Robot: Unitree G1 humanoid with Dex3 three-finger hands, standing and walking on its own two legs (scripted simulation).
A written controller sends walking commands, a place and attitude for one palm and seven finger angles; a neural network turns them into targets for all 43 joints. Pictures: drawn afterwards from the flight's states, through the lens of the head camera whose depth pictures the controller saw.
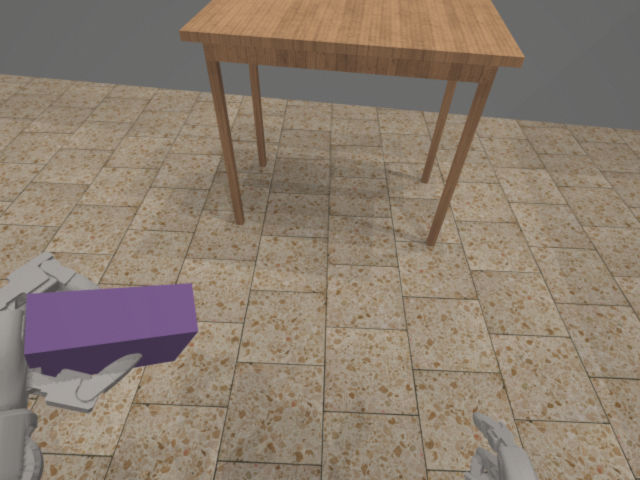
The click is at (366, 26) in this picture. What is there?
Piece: table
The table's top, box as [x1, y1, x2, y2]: [179, 0, 524, 67]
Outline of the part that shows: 179,30 181,40 514,67 520,67 524,56 490,0 212,0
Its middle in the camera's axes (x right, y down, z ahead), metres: +0.11 -0.75 +1.31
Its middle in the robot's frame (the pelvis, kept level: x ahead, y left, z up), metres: +1.49 -0.03 +0.05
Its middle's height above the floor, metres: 0.82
